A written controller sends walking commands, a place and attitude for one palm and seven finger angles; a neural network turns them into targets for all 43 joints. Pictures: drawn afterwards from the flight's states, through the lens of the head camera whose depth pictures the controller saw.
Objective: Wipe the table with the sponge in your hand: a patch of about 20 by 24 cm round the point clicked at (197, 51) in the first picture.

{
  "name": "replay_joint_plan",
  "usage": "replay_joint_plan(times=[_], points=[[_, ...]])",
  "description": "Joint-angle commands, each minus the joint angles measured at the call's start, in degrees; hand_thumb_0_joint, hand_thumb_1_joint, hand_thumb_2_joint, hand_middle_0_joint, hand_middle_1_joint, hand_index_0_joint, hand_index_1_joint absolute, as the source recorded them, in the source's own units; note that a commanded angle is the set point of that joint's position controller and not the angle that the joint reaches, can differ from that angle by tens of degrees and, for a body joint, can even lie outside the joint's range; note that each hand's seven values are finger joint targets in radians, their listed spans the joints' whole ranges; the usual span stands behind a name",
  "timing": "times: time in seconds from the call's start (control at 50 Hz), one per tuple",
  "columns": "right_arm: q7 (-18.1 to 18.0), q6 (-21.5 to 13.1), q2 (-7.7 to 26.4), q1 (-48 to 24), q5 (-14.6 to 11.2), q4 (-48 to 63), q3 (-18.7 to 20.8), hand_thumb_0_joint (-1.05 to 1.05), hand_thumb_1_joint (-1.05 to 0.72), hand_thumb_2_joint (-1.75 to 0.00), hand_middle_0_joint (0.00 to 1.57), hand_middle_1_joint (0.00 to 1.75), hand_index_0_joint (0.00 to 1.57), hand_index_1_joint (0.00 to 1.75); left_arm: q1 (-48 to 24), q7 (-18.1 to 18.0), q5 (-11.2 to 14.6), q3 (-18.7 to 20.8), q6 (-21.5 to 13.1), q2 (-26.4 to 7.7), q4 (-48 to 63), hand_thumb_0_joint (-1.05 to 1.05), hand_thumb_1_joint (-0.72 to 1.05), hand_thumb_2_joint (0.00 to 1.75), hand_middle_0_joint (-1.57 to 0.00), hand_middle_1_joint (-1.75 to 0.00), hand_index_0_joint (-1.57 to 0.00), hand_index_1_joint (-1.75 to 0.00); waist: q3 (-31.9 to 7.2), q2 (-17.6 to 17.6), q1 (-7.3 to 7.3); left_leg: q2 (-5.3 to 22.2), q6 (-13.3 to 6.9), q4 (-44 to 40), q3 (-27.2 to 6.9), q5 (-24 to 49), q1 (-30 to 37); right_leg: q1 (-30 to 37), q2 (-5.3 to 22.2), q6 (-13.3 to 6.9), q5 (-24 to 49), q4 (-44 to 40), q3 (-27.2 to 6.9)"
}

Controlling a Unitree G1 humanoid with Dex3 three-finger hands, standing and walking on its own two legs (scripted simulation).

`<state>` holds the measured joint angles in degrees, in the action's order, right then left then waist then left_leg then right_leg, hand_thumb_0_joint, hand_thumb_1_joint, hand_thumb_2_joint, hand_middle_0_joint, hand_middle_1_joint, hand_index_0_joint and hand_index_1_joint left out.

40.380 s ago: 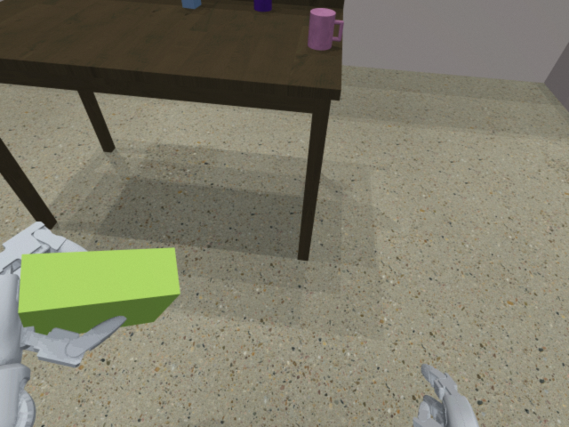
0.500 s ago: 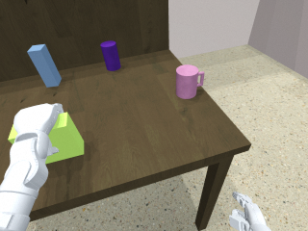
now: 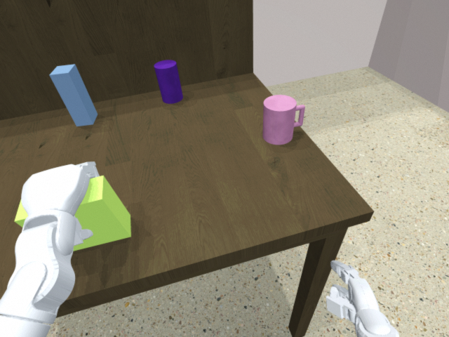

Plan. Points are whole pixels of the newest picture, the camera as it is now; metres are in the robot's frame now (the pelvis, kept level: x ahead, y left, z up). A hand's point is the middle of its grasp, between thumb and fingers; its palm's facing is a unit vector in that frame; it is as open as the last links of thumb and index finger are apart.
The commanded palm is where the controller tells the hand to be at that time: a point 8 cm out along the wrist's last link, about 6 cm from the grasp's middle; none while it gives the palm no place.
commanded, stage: wipe back along the first lane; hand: left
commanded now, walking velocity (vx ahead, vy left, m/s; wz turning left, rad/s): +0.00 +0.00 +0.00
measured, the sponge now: (86, 223) +0.26 +0.30 +0.09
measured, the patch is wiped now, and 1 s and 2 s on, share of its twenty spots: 0.95 0.95 0.95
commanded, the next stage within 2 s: lift the sponge slowly off the table in 0.08 s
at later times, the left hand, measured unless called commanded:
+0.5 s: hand (76, 221) +0.23 +0.28 +0.14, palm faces +0.12 -0.04 -0.99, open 9.5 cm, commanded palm +0.19 +0.26 +0.19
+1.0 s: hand (64, 227) +0.21 +0.28 +0.15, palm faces +0.10 -0.06 -0.99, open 9.5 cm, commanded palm +0.19 +0.27 +0.23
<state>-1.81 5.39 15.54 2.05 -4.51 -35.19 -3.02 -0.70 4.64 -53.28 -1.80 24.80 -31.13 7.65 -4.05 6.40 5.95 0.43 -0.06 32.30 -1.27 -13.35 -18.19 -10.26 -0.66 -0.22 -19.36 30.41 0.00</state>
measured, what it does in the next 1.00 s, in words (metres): stands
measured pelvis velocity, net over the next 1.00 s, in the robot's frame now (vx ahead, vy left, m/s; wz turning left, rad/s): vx -0.02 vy -0.01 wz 0.01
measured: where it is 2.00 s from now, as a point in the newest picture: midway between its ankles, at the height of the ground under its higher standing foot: outside the picture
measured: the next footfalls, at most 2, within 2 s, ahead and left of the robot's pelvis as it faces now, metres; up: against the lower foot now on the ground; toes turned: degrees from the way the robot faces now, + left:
none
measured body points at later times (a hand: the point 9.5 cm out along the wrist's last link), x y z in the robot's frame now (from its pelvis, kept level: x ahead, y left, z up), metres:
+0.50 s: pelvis -0.01 -0.01 +0.00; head -0.04 -0.05 +0.44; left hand +0.22 +0.27 +0.20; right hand +0.24 -0.20 -0.07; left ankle +0.04 +0.12 -0.73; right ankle -0.03 -0.12 -0.73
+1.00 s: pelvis -0.02 -0.01 +0.00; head -0.06 -0.06 +0.45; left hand +0.20 +0.28 +0.20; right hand +0.24 -0.20 -0.06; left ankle +0.04 +0.12 -0.73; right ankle -0.03 -0.12 -0.73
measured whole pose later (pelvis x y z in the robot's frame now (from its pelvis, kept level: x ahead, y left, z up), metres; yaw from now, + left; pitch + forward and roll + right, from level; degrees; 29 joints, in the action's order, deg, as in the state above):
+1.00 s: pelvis -0.02 -0.01 +0.00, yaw +0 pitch -5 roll -1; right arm -3.7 1.0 15.2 1.0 -3.0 -37.9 -3.8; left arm 0.5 7.4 -49.5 -2.5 22.8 -33.4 10.6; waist -2.0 7.0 8.4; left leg 1.5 1.2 30.3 -2.3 -10.8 -14.9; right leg -7.4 -1.9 -1.5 -17.5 29.5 0.8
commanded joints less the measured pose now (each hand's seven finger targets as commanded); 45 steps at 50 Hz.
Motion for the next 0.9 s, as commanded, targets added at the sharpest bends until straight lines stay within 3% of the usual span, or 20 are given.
replay_joint_plan(times=[0.0, 0.02, 0.1, 0.16, 0.2, 0.22, 0.28, 0.3, 0.34, 0.4, 0.48, 0.5, 0.56, 0.6, 0.62, 0.7, 0.72, 0.8, 0.82, 0.88], points=[[-0.03, -3.4, 5.32, -14.25, 0.14, 10.62, 1.95, 0.0, -0.9, -0.9, 0.2, 0.3, 0.2, 0.3, -1.81, 1.57, 2.3, 3.03, 1.62, -6.63, 6.34, 0.0, 0.1, 1.3, -1.2, -1.6, -1.2, -1.6, -5.51, -6.37, 1.22, -1.13, -1.61, -3.35, -0.05, 9.15, 7.97, -3.88, -2.41, -2.8, 14.35, -4.86, 1.42], [-0.01, -3.54, 4.81, -13.97, 0.01, 11.3, 1.69, 0.0, -0.9, -0.9, 0.2, 0.3, 0.2, 0.3, -1.46, 1.65, 2.36, -0.1, 1.86, -3.3, 7.35, 0.0, 0.1, 1.3, -1.2, -1.6, -1.2, -1.6, -5.46, -5.3, 1.22, -1.3, -1.69, -3.22, 0.21, 9.04, 7.85, -4.22, -2.29, -2.63, 13.53, -4.7, 2.29], [0.04, -3.92, 5.0, -15.02, 0.12, 10.95, 1.78, 0.0, -0.9, -0.9, 0.2, 0.3, 0.2, 0.3, 0.31, 1.06, 2.31, 0.91, 2.43, -4.25, 8.92, 0.0, 0.1, 1.3, -1.2, -1.6, -1.2, -1.6, -4.94, -6.53, 1.36, -0.95, -1.62, -3.63, -0.18, 7.55, 8.03, -4.62, -2.52, -2.78, 12.05, -4.96, 1.29], [0.18, -4.16, 4.79, -14.34, 0.09, 10.97, 1.71, 0.0, -0.9, -0.9, 0.2, 0.3, 0.2, 0.3, 1.9, 0.96, 2.51, -1.48, 2.98, -1.37, 9.63, 0.0, 0.1, 1.3, -1.2, -1.6, -1.2, -1.6, -4.66, -6.99, 1.41, -0.89, -1.69, -3.55, -0.01, 7.87, 7.81, -4.84, -2.29, -2.47, 12.22, -4.73, 2.23], [-0.15, -4.36, 4.96, -15.44, 0.24, 10.8, 1.69, 0.0, -0.9, -0.9, 0.2, 0.3, 0.2, 0.3, 0.36, 0.51, 2.15, 2.16, 3.2, -5.93, 10.54, 0.0, 0.1, 1.3, -1.2, -1.6, -1.2, -1.6, -5.07, -6.83, 1.79, -1.0, -1.67, -3.53, -0.31, 7.26, 7.7, -4.27, -2.47, -2.84, 11.87, -4.68, 0.77], [-0.34, -4.57, 4.72, -14.81, 0.21, 11.15, 1.46, 0.0, -0.9, -0.9, 0.2, 0.3, 0.2, 0.3, -1.66, 0.6, 2.0, 0.39, 3.34, -4.22, 10.95, 0.0, 0.1, 1.3, -1.2, -1.6, -1.2, -1.6, -6.01, -7.3, 1.53, -1.38, -1.76, -2.89, 0.13, 7.84, 7.69, -4.17, -2.21, -2.58, 12.28, -4.4, 1.57], [-0.71, -4.39, 4.96, -14.36, 0.4, 10.27, 1.56, 0.0, -0.9, -0.9, 0.2, 0.3, 0.2, 0.3, -0.77, 0.71, 2.18, 2.74, 3.76, -6.92, 10.02, 0.0, 0.1, 1.3, -1.2, -1.6, -1.2, -1.6, -5.38, -7.91, 1.87, -1.52, -1.85, -2.6, 0.19, 8.35, 7.75, -4.28, -1.93, -2.3, 13.12, -4.81, 0.98], [-0.78, -4.59, 5.18, -15.47, 0.41, 10.04, 1.51, 0.0, -0.9, -0.9, 0.2, 0.3, 0.2, 0.3, -2.97, 0.56, 1.77, 5.08, 3.62, -9.86, 10.49, 0.0, 0.1, 1.3, -1.2, -1.6, -1.2, -1.6, -5.3, -6.69, 1.79, -1.33, -1.61, -2.79, -0.09, 7.75, 8.18, -4.54, -2.33, -2.9, 12.21, -5.06, -0.36], [-0.76, -5.15, 4.4, -14.89, 0.37, 10.59, 1.26, 0.0, -0.9, -0.9, 0.2, 0.3, 0.2, 0.3, -2.5, 0.87, 1.94, 2.74, 3.19, -7.29, 11.76, 0.0, 0.1, 1.3, -1.2, -1.6, -1.2, -1.6, -5.8, -5.54, 1.95, -1.68, -1.75, -2.35, 0.13, 8.79, 8.51, -4.53, -1.96, -2.56, 12.53, -4.89, 0.61], [-0.71, -5.37, 4.62, -15.4, 0.7, 10.48, 1.51, 0.0, -0.9, -0.9, 0.2, 0.3, 0.2, 0.3, -2.27, 0.92, 1.74, 5.72, 2.33, -10.58, 13.93, 0.0, 0.1, 1.3, -1.2, -1.6, -1.2, -1.6, -6.77, -4.47, 2.22, -1.82, -1.79, -2.32, -0.19, 9.27, 9.14, -3.49, -2.39, -3.09, 13.86, -4.8, -1.03], [-0.5, -5.52, 4.32, -14.44, 1.04, 10.37, 1.44, 0.0, -0.9, -0.9, 0.2, 0.3, 0.2, 0.3, -1.49, 0.8, 1.95, 5.68, 1.37, -10.18, 15.59, 0.0, 0.1, 1.3, -1.2, -1.6, -1.2, -1.6, -7.12, -4.55, 2.34, -1.88, -1.74, -2.07, 0.12, 10.66, 9.28, -3.37, -1.9, -2.7, 15.13, -4.95, -0.08], [-0.64, -5.86, 4.44, -15.33, 0.99, 10.5, 1.42, 0.0, -0.9, -0.9, 0.2, 0.3, 0.2, 0.3, -2.19, 0.61, 2.24, 7.83, 1.07, -12.26, 16.18, 0.0, 0.1, 1.3, -1.2, -1.6, -1.2, -1.6, -6.74, -4.7, 2.34, -1.86, -1.69, -2.28, -0.25, 9.61, 9.39, -3.3, -2.4, -3.09, 14.13, -5.24, -1.38], [-1.14, -6.01, 4.32, -14.47, 1.24, 9.98, 1.23, 0.0, -0.9, -0.9, 0.2, 0.3, 0.2, 0.3, -5.07, 0.44, 1.94, 6.12, 0.85, -11.11, 14.09, 0.0, 0.1, 1.3, -1.2, -1.6, -1.2, -1.6, -4.95, -4.38, 2.1, -2.01, -1.68, -2.42, 0.23, 8.85, 9.07, -4.67, -1.98, -2.74, 12.18, -6.23, -0.2], [-1.49, -6.56, 4.42, -15.38, 1.0, 9.51, 1.3, 0.0, -0.9, -0.9, 0.2, 0.3, 0.2, 0.3, -9.0, 0.07, 1.43, 8.19, 0.5, -14.22, 14.35, 0.0, 0.1, 1.3, -1.2, -1.6, -1.2, -1.6, -4.8, -3.13, 1.89, -2.0, -1.54, -2.97, -0.21, 7.63, 9.83, -4.92, -2.36, -3.32, 10.32, -6.77, -2.03], [-1.66, -6.72, 4.13, -14.91, 1.23, 9.9, 1.09, 0.0, -0.9, -0.9, 0.2, 0.3, 0.2, 0.3, -9.55, 0.17, 1.39, 6.08, 0.43, -12.08, 14.12, 0.0, 0.1, 1.3, -1.2, -1.6, -1.2, -1.6, -5.59, -3.36, 2.11, -2.24, -1.67, -2.79, 0.15, 7.9, 9.8, -4.56, -2.04, -3.06, 10.18, -6.74, -0.56], [-2.02, -7.35, 4.21, -16.03, 1.18, 9.18, 1.17, 0.0, -0.9, -0.9, 0.2, 0.3, 0.2, 0.3, -12.54, 0.31, 1.14, 8.07, -0.5, -15.06, 14.32, 0.0, 0.1, 1.3, -1.2, -1.6, -1.2, -1.6, -6.24, -2.55, 2.2, -2.34, -1.59, -3.39, -0.23, 7.72, 11.16, -4.08, -2.21, -3.44, 9.84, -7.48, -2.49], [-2.07, -7.47, 3.99, -15.35, 1.35, 9.27, 1.02, 0.0, -0.9, -0.9, 0.2, 0.3, 0.2, 0.3, -13.33, 0.4, 1.24, 6.55, -0.73, -13.62, 13.82, 0.0, 0.1, 1.3, -1.2, -1.6, -1.2, -1.6, -6.76, -2.2, 2.15, -2.48, -1.59, -3.23, 0.18, 7.85, 10.88, -3.89, -1.9, -3.27, 9.8, -7.43, -1.16], [-1.87, -7.65, 4.4, -16.01, 1.5, 9.0, 1.35, 0.0, -0.9, -0.9, 0.2, 0.3, 0.2, 0.3, -12.34, 0.13, 1.65, 11.62, -1.88, -18.4, 16.01, 0.0, 0.1, 1.3, -1.2, -1.6, -1.2, -1.6, -8.63, -1.75, 2.88, -2.56, -1.48, -3.33, -0.21, 9.86, 11.9, -1.83, -2.21, -3.7, 12.96, -7.29, -3.19], [-1.84, -7.62, 3.84, -15.66, 1.64, 9.27, 1.05, 0.0, -0.9, -0.9, 0.2, 0.3, 0.2, 0.3, -12.03, 0.23, 1.97, 9.32, -1.95, -15.63, 15.85, 0.0, 0.1, 1.3, -1.2, -1.6, -1.2, -1.6, -8.38, -1.57, 2.78, -2.71, -1.54, -3.32, 0.26, 10.09, 11.44, -1.81, -1.9, -3.41, 12.89, -7.35, -1.65], [-1.7, -7.45, 4.15, -15.2, 1.73, 8.56, 1.39, 0.0, -0.9, -0.9, 0.2, 0.3, 0.2, 0.3, -12.5, 0.01, 2.2, 10.69, -2.19, -17.01, 15.51, 0.0, 0.1, 1.3, -1.2, -1.6, -1.2, -1.6, -7.33, -1.82, 2.7, -2.58, -1.48, -3.73, 0.19, 9.79, 11.62, -2.53, -1.75, -3.19, 12.52, -8.17, -2.12]])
